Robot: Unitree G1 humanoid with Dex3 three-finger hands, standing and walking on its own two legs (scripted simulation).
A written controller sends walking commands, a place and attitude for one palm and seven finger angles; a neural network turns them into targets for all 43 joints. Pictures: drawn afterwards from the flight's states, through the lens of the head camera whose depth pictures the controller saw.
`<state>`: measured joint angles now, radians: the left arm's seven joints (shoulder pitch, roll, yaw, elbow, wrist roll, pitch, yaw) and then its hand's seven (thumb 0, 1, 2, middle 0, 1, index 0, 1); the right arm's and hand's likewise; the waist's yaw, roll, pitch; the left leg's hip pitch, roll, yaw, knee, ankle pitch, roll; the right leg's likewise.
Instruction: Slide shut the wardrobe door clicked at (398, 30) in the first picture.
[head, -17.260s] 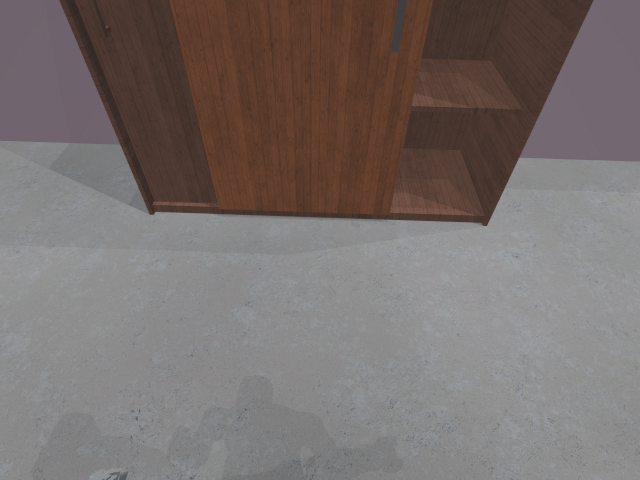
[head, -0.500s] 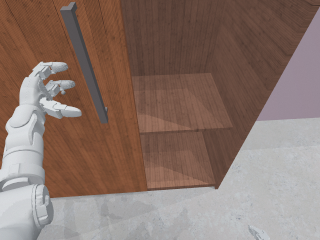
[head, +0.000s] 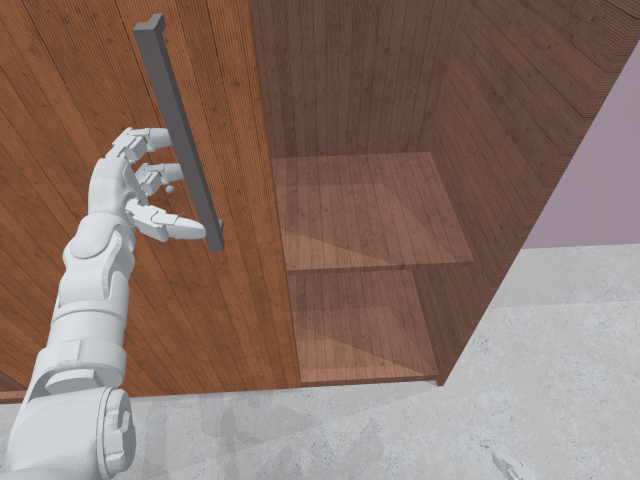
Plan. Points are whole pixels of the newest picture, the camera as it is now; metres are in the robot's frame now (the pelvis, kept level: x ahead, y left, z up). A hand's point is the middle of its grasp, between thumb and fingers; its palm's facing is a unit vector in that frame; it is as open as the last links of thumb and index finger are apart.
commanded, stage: feel for the door with the fingertips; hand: left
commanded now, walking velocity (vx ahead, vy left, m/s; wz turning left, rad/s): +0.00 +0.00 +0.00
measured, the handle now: (193, 154) +0.48 +0.18 +0.17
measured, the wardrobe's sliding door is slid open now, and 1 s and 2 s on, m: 0.44 0.44 0.43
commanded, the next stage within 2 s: slide the fingers in behind the handle in 0.54 s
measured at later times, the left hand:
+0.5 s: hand (172, 180) +0.43 +0.20 +0.17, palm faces +0.10 -1.00 -0.01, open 14.0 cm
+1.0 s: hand (172, 184) +0.43 +0.20 +0.17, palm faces +0.09 -1.00 -0.01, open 14.0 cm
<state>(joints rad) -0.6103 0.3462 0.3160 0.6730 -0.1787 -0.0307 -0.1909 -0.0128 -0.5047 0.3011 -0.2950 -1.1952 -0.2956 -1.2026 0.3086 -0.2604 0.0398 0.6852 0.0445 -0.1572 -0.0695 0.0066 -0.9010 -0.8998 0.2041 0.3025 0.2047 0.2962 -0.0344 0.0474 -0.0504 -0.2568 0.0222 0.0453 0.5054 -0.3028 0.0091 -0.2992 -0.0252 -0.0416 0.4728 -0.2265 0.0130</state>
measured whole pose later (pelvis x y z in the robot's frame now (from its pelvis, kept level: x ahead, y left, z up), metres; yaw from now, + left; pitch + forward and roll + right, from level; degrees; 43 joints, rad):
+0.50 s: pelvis -0.01 -0.01 +0.00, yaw +0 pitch +3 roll +0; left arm -0.73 0.40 0.33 0.86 -0.16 -0.07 -0.19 -0.01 -0.50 0.30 -0.30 -1.20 -0.30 -1.20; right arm 0.33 -0.28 0.04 0.71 0.05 -0.14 -0.08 0.01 -0.90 -0.90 0.20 0.30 0.20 0.30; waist -0.05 0.04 -0.04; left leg -0.28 0.03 0.04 0.51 -0.29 0.00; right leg -0.32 -0.02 -0.05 0.48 -0.22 0.00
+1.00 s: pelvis -0.01 +0.00 +0.00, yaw -1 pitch +4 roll -1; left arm -0.70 0.39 0.35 0.85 -0.15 -0.11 -0.18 -0.01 -0.50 0.30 -0.31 -1.20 -0.30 -1.21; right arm 0.36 -0.27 0.03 0.71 0.04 -0.15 -0.07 0.01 -0.90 -0.90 0.20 0.30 0.20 0.30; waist -0.06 0.04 -0.05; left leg -0.29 0.03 0.06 0.52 -0.29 0.01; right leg -0.34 -0.02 -0.03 0.48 -0.21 0.01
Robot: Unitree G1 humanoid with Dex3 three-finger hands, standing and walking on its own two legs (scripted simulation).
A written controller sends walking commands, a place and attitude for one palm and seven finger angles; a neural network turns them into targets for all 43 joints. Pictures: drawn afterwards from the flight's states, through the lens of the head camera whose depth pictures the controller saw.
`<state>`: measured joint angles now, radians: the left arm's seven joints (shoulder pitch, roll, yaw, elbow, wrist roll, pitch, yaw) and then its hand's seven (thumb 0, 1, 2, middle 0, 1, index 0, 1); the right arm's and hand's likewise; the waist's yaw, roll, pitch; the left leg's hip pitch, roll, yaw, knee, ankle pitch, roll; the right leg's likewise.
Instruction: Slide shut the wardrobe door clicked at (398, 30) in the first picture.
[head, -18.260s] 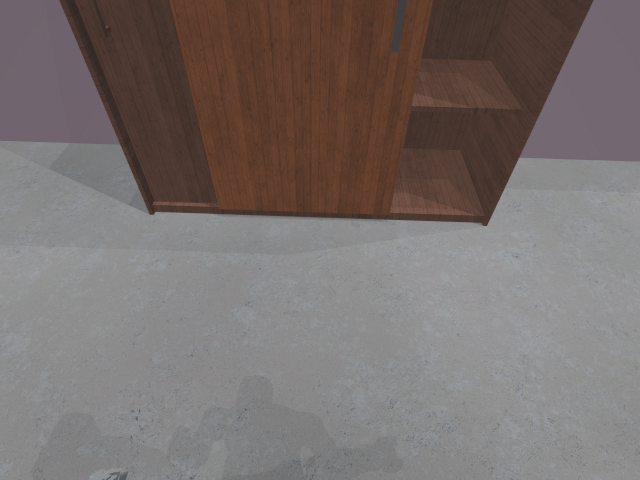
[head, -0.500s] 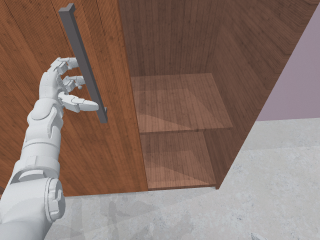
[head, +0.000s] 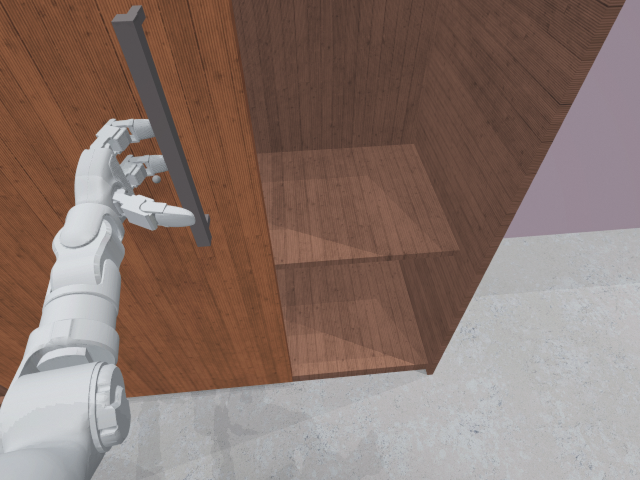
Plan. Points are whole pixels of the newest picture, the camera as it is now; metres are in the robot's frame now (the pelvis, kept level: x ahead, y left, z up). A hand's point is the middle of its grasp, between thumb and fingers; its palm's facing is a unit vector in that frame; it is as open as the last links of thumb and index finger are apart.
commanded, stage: slide the fingers in behind the handle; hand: left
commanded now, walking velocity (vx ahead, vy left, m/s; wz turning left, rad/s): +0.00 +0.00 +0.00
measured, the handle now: (177, 148) +0.49 +0.19 +0.18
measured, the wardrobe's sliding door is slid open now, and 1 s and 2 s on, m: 0.44 0.43 0.43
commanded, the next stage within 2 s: grip the handle and tug to test in 1.46 s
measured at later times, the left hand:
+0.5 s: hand (172, 177) +0.44 +0.19 +0.17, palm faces +0.10 -0.99 -0.02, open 14.0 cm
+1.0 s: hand (194, 175) +0.44 +0.16 +0.17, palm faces +0.11 -0.99 -0.01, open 14.0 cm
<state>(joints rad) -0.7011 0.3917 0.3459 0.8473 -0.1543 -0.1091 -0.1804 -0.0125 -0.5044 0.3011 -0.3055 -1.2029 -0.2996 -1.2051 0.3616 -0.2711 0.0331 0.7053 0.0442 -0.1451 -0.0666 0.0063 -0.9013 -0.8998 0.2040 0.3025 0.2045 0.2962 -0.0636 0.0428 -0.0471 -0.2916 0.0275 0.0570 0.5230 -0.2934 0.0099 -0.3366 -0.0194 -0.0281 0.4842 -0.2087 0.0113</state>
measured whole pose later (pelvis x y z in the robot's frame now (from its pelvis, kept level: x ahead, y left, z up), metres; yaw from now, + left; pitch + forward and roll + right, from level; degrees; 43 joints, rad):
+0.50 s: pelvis +0.01 +0.00 +0.00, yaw +1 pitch +3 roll -1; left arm -0.72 0.32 0.26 0.80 -0.15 -0.07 -0.12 -0.01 -0.50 0.30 -0.31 -1.22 -0.30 -1.21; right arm 0.32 -0.26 0.03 0.71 0.04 -0.15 -0.06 0.01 -0.90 -0.90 0.20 0.30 0.20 0.30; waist -0.03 0.05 -0.04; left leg -0.28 0.02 0.04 0.52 -0.30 0.01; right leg -0.32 -0.03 -0.05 0.49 -0.23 0.01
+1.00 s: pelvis +0.00 -0.01 +0.00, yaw +1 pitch +3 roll +0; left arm -0.73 0.28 0.26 0.81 -0.14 -0.08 -0.06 -0.01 -0.50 0.30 -0.30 -1.21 -0.30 -1.20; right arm 0.32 -0.26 0.03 0.72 0.04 -0.15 -0.06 0.01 -0.90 -0.90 0.20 0.30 0.20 0.30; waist -0.04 0.05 -0.04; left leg -0.26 0.03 0.04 0.51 -0.29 0.00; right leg -0.31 -0.02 -0.04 0.48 -0.22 0.00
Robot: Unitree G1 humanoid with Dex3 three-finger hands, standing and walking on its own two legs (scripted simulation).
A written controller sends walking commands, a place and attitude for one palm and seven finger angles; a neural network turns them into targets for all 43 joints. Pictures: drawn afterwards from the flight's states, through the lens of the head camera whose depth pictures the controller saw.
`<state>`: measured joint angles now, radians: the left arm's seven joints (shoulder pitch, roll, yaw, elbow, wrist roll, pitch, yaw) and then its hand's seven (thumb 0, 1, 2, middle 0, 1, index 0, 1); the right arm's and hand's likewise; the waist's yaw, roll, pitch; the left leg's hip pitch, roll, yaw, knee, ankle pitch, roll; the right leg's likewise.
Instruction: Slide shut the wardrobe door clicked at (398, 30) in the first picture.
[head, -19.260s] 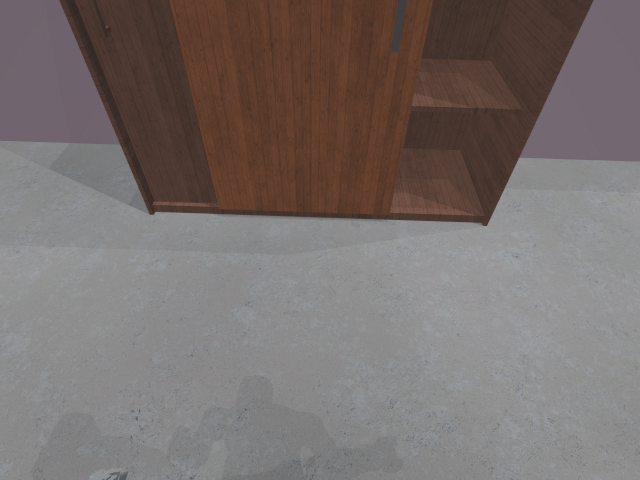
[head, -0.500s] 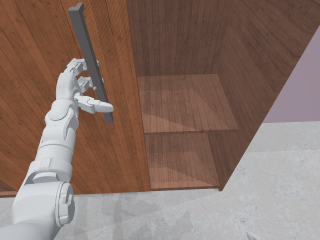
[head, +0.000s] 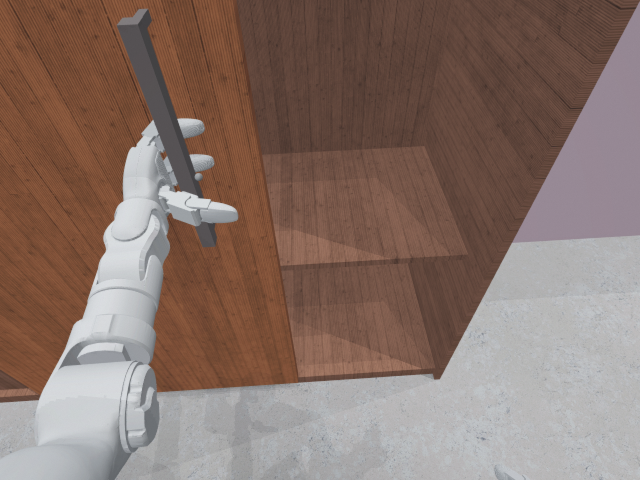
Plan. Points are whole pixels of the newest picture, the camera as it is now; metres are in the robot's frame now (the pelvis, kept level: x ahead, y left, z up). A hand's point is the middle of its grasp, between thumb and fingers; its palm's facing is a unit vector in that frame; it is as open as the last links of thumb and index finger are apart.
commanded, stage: slide the fingers in behind the handle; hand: left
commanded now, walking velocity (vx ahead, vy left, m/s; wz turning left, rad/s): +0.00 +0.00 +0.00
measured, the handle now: (182, 150) +0.49 +0.19 +0.17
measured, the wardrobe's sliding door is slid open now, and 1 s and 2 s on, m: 0.43 0.43 0.43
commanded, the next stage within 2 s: grip the handle and tug to test in 0.46 s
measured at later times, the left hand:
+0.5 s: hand (198, 177) +0.44 +0.16 +0.17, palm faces +0.10 -0.99 -0.01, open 14.2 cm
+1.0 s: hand (195, 179) +0.43 +0.16 +0.17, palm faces +0.11 -0.99 -0.01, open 10.1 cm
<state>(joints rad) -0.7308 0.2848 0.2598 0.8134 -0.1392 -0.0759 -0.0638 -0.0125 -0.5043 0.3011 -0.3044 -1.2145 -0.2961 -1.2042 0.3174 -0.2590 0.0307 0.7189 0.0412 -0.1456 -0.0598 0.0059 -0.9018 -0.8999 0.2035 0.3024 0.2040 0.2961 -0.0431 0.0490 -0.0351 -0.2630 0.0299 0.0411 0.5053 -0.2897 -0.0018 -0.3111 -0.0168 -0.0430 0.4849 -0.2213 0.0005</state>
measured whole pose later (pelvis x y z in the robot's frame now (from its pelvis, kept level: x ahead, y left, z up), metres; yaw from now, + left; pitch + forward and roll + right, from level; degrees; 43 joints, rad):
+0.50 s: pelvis +0.00 +0.01 +0.00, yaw +0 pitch +2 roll +0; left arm -0.69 0.25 0.24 0.74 -0.14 -0.05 -0.03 -0.01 -0.50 0.30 -0.28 -1.20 -0.26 -1.20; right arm 0.31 -0.25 0.03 0.72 0.04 -0.14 -0.05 0.01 -0.90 -0.90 0.20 0.30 0.20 0.30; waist -0.03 0.05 -0.04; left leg -0.24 0.02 0.05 0.49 -0.29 0.00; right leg -0.29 -0.02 -0.04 0.47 -0.22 0.01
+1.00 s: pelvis +0.01 +0.01 +0.00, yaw +0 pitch +1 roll +0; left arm -0.61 0.24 0.22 0.61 -0.14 0.01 -0.01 -0.01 0.13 0.57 -0.31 -1.29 -0.27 -1.26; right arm 0.29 -0.24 0.03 0.71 0.04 -0.13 -0.05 0.01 -0.90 -0.90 0.20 0.30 0.20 0.30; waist -0.03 0.05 -0.05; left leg -0.20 0.02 0.05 0.47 -0.30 0.01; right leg -0.25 -0.02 -0.03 0.45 -0.22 0.01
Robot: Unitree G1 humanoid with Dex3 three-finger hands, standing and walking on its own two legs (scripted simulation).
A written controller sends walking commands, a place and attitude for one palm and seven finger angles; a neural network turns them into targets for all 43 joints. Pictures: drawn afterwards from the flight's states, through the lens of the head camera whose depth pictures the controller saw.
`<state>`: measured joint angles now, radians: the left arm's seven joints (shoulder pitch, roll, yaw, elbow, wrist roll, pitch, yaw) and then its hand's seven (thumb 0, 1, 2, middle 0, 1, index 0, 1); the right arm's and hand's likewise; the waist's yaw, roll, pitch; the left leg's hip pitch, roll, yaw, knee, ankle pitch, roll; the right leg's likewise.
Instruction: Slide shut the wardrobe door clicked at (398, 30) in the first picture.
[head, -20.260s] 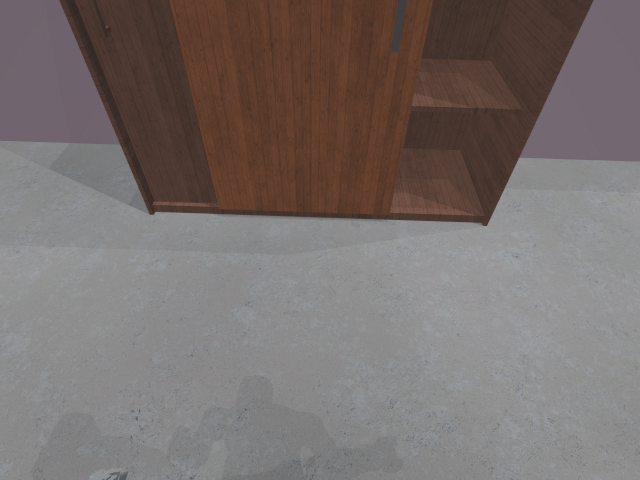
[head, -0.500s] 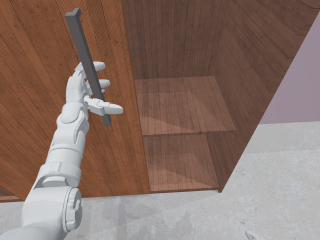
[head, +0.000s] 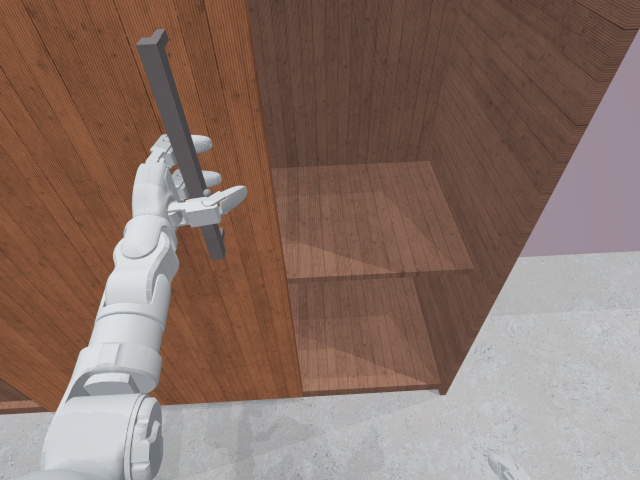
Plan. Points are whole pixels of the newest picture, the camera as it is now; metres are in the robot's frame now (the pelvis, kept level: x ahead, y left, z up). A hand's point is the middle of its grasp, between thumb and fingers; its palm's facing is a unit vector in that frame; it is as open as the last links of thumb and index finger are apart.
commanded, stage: grip the handle and tug to test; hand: left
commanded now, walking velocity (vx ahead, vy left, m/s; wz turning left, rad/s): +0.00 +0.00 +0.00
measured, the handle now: (194, 164) +0.48 +0.19 +0.17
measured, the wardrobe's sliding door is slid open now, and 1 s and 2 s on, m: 0.43 0.43 0.43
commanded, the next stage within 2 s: tug the door sideways, standing still in 0.98 s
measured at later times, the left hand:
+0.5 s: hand (207, 192) +0.42 +0.16 +0.17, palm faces +0.13 -0.99 -0.01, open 6.0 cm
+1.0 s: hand (208, 192) +0.42 +0.16 +0.17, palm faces +0.13 -0.99 -0.02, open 6.0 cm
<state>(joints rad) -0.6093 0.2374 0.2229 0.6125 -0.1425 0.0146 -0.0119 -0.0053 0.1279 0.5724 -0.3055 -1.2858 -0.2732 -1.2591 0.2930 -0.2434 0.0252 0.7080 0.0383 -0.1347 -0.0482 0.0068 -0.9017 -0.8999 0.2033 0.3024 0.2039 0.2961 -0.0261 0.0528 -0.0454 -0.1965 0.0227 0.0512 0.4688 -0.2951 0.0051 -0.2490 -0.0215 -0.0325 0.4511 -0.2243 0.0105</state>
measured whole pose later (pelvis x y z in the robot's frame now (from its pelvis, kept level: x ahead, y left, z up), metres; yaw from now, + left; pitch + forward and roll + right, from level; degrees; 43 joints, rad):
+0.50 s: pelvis +0.01 +0.00 +0.00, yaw +1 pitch +1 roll -1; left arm -0.58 0.21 0.20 0.53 -0.14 0.07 0.00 0.01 0.75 0.84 -0.32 -1.34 -0.29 -1.32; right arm 0.26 -0.24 0.02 0.70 0.03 -0.11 -0.05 0.01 -0.90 -0.90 0.20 0.30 0.20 0.30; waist -0.01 0.06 -0.05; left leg -0.18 0.02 0.04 0.45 -0.30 0.00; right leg -0.22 -0.02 -0.05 0.44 -0.24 0.01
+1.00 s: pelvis +0.02 +0.00 +0.00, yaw +0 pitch +2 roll -1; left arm -0.50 0.20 0.20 0.41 -0.14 0.11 0.02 0.01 0.78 0.82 -0.28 -1.36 -0.24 -1.33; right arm 0.28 -0.24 0.02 0.68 0.04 -0.10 -0.04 0.01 -0.90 -0.90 0.20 0.30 0.20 0.30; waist -0.02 0.06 -0.05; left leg -0.16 0.02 0.05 0.44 -0.31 0.01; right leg -0.21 -0.02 -0.03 0.43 -0.24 0.02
